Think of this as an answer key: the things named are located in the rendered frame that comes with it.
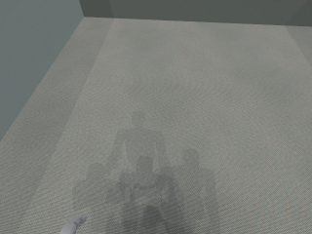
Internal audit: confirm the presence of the robot left hand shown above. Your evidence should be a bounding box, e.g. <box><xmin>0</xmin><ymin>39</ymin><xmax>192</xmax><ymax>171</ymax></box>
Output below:
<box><xmin>59</xmin><ymin>214</ymin><xmax>87</xmax><ymax>234</ymax></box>

